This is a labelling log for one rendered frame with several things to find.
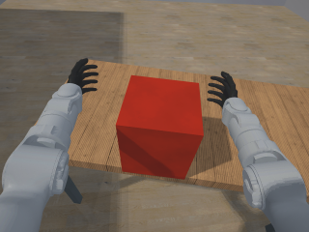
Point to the right robot hand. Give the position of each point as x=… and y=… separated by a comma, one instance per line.
x=229, y=89

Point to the robot left upper arm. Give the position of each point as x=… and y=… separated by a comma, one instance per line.
x=35, y=174

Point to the carton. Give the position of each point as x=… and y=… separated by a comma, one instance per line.
x=160, y=126

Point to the robot left forearm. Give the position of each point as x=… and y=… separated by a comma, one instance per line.
x=56, y=123

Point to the table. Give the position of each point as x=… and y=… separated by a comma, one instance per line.
x=283, y=112

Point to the robot right forearm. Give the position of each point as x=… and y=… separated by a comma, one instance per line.
x=250, y=138

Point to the left robot hand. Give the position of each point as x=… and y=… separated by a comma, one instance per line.
x=77, y=75

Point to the robot right upper arm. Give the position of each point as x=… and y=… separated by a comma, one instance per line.
x=276, y=188

